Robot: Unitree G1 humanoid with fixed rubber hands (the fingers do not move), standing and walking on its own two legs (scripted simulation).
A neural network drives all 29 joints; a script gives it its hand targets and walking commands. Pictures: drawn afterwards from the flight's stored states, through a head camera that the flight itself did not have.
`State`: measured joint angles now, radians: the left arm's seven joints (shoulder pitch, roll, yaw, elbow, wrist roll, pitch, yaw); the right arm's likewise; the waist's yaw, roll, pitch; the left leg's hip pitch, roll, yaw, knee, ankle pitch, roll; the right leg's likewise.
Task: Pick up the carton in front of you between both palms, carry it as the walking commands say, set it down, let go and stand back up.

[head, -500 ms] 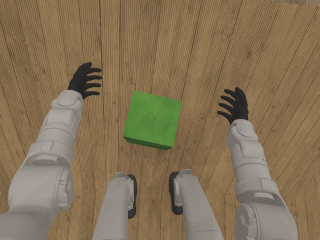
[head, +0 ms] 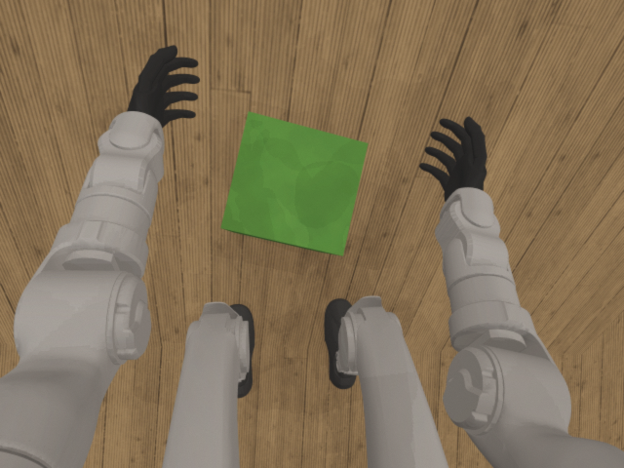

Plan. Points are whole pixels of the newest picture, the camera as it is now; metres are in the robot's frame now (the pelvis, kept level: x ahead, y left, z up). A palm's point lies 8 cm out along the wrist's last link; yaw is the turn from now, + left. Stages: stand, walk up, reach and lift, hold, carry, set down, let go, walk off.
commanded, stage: reach and lift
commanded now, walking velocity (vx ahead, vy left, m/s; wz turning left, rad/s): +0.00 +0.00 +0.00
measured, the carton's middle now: (291, 194) +0.45 +0.00 -0.45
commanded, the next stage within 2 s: none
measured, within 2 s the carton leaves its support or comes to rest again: leaves its support in 1.42 s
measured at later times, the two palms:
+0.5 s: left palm (192, 162) +0.49 +0.17 -0.35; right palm (404, 203) +0.43 -0.20 -0.34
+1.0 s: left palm (204, 168) +0.48 +0.16 -0.37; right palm (392, 199) +0.44 -0.18 -0.36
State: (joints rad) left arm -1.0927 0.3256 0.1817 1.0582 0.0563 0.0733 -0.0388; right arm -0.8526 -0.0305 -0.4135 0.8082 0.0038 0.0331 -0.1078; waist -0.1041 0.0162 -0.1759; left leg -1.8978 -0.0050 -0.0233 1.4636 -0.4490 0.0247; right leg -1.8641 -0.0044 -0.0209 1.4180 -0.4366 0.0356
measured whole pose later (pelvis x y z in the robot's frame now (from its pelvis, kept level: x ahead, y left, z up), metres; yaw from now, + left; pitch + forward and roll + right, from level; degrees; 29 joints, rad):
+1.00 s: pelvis -0.05 -0.01 -0.19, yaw -2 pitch +39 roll -3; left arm -1.39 0.44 -0.11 1.25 -0.23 -0.01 0.04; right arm -1.27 -0.19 -0.11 1.14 0.32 -0.04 -0.19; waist -0.07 -0.05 0.24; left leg -2.30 0.03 -0.02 2.16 -0.53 0.03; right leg -2.28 0.04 -0.01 2.10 -0.50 0.05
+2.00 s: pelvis -0.04 -0.02 -0.08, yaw +4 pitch +41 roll -2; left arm -1.00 0.09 0.29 0.85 0.16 0.27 0.04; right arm -0.86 0.09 -0.50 0.64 -0.13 0.27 -0.12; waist -0.03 -0.02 -0.18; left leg -2.01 -0.06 -0.05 1.80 -0.50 -0.01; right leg -1.98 0.09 0.04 1.80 -0.53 0.05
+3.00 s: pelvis +0.06 -0.02 +0.18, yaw +6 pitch +9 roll +0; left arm -0.29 -0.13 0.27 0.50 0.20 0.41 0.05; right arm -0.29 0.16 -0.31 0.49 -0.20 0.40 -0.05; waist -0.01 -0.01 -0.15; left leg -0.57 -0.04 -0.06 0.72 -0.32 0.00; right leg -0.55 0.04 0.08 0.73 -0.35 0.00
